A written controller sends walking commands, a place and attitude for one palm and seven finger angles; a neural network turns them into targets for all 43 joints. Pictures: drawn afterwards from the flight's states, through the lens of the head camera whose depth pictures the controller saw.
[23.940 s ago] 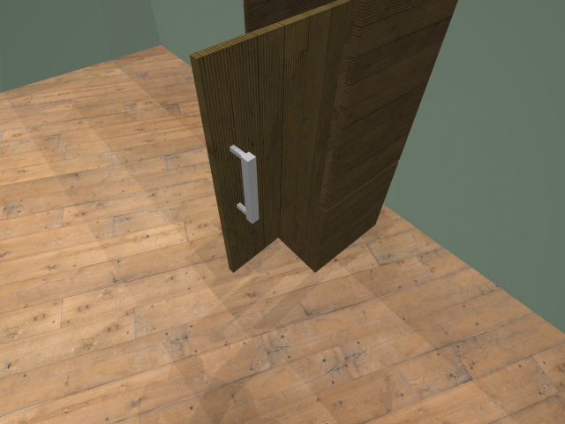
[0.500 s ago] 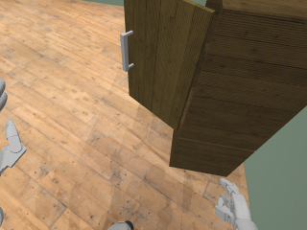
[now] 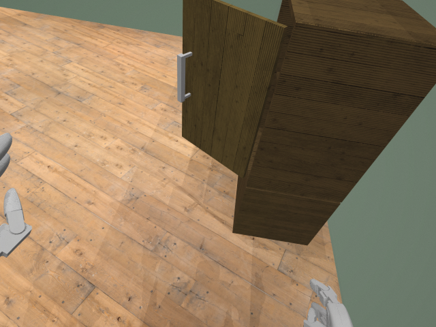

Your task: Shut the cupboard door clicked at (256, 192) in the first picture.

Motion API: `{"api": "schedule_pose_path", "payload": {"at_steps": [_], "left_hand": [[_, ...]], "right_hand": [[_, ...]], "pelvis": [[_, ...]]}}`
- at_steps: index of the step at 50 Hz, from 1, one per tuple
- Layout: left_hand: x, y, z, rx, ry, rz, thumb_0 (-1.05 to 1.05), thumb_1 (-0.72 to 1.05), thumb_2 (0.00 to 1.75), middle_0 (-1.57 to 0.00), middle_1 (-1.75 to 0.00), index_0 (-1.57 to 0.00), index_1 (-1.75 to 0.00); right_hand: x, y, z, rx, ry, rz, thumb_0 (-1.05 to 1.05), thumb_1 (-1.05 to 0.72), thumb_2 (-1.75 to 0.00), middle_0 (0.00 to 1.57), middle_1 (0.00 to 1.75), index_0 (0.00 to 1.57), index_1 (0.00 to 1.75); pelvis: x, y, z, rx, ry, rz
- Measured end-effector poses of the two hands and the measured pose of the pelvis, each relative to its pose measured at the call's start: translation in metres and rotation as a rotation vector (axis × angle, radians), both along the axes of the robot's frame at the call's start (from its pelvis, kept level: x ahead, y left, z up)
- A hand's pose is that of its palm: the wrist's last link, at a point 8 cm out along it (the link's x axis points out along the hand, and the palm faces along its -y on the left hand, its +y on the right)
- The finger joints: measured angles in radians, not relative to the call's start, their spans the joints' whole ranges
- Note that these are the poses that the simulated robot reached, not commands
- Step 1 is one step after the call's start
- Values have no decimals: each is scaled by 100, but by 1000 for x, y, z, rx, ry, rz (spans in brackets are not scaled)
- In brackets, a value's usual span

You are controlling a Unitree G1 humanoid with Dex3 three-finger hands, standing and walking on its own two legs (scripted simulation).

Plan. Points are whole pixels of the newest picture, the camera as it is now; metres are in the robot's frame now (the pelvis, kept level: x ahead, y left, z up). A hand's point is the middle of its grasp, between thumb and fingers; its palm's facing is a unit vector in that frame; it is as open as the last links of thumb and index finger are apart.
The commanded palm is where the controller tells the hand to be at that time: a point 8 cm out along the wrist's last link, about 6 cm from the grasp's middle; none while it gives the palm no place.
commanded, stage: stop stepping back and stand still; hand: left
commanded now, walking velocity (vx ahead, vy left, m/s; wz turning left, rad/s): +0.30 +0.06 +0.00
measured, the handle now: (185, 77) +0.92 +0.16 -0.02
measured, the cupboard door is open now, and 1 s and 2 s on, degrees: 57 57 57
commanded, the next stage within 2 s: let the arm hang, fingers relaxed in 1.38 s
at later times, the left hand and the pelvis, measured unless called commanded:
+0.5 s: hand (20, 261) +0.16 +0.25 +0.17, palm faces +0.39 -0.79 -0.48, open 7.4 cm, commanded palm +0.10 +0.29 +0.17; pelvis -0.05 -0.01 -0.01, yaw -1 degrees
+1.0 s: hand (7, 232) +0.19 +0.28 +0.16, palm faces +0.41 -0.80 -0.45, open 7.4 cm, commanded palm +0.13 +0.32 +0.17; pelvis -0.02 +0.02 +0.00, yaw -2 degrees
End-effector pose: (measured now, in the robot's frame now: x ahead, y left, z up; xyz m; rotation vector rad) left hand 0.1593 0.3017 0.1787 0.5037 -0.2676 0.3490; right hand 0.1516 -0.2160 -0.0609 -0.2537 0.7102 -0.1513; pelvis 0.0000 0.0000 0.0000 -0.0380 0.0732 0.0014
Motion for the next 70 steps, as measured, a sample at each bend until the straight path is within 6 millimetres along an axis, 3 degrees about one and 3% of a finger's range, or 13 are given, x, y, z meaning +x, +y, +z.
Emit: {"api": "schedule_pose_path", "payload": {"at_steps": [4, 8, 11, 15, 21, 26, 31, 36, 43, 48, 55, 62, 70], "left_hand": [[-24, -7, 9, 34, -27, -9, 1, 89, 90, -21, -30, -22, -30], [-42, 0, 15, 12, -110, 33, 1, 89, 90, -21, -30, -22, -30], [-42, 12, 8, -25, -167, 81, 1, 89, 90, -21, -30, -22, -30], [-34, 22, -7, -70, -106, 115, 1, 89, 90, -21, -30, -21, -30], [-34, -4, -1, -2, -17, 27, 1, 90, 90, -21, -30, -21, -30], [-42, -19, 9, 77, -8, 6, 1, 89, 90, -21, -30, -21, -30], [-40, -8, 8, 44, -27, 89, 1, 89, 90, -21, -30, -22, -30], [-27, 1, -3, 0, -21, 115, 1, 89, 90, -21, -30, -21, -30], [-10, 11, -7, 18, 17, 61, 1, 89, 90, -21, -30, -21, -30], [-5, 16, 0, 26, 7, 32, 1, 89, 90, -21, -30, -22, -30], [-17, 24, -3, 6, 37, 39, 1, 89, 90, -21, -30, -22, -30], [-32, 33, -9, -32, 45, 87, 1, 89, 90, -21, -30, -22, -30], [-32, 34, -8, -24, 41, 88, 1, 89, 90, -21, -30, -21, -30]], "right_hand": [[-23, -2, -13, 24, -6, 12, 1, -90, -90, 20, 30, 21, 30], [-52, -12, -21, 17, 27, -42, 1, -90, -90, 20, 30, 21, 30], [-66, -21, -31, -21, 53, -68, 1, -90, -90, 20, 30, 21, 30], [-81, -24, -31, -22, 50, -114, 1, -90, -90, 20, 30, 20, 30], [-95, -17, -22, 28, 29, -107, 1, -90, -90, 20, 30, 20, 30], [-93, -25, -32, 50, 60, -95, 1, -90, -90, 20, 30, 20, 30], [-81, -36, -35, 32, 110, -81, 1, -90, -90, 20, 30, 20, 30], [-54, -40, -33, -7, 74, -75, 1, -90, -90, 20, 30, 20, 30], [-13, -14, -13, 10, -26, -76, 1, -90, -90, 19, 30, 20, 29], [1, 10, -1, 35, -75, -38, 1, -90, -90, 20, 30, 20, 30], [-10, 24, -1, 46, -57, -19, 1, -90, -90, 20, 30, 20, 30], [-37, 20, -13, 22, 17, -34, 1, -90, -90, 20, 30, 20, 30], [-55, 14, -18, 18, 46, -66, 1, -90, -90, 20, 30, 20, 30]], "pelvis": [[-28, -2, -8, 0, -36, -16], [-27, 1, -10, 10, -61, -24], [-28, 8, -17, 9, -69, 15], [-38, 13, -16, 37, -86, -14], [-47, 2, -6, 41, -86, -29], [-44, -7, -8, 37, -74, -19], [-33, -7, -4, 54, -79, -18], [-23, 3, -9, 39, -97, -1], [-16, 15, -7, 40, -88, -25], [-18, 20, -5, 29, -72, -30], [-24, 26, -2, 18, -63, -25], [-30, 32, -1, 13, -70, -13], [-34, 34, 0, 13, -72, -9]]}}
